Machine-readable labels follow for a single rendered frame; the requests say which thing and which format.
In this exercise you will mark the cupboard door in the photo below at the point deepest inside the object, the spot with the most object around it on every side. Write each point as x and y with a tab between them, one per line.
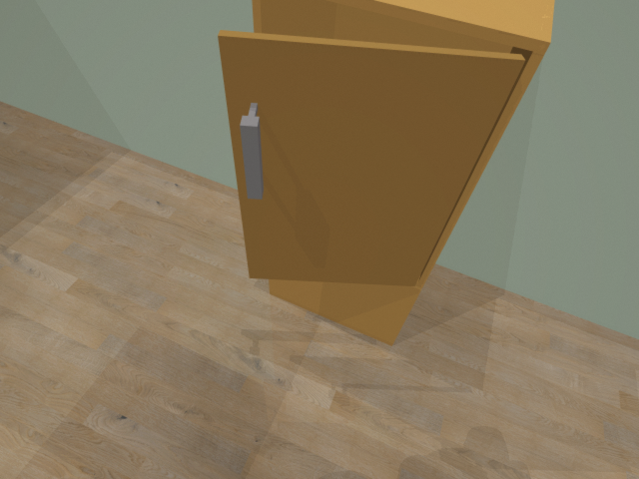
366	148

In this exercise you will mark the handle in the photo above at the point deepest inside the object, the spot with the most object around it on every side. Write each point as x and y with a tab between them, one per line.
252	153

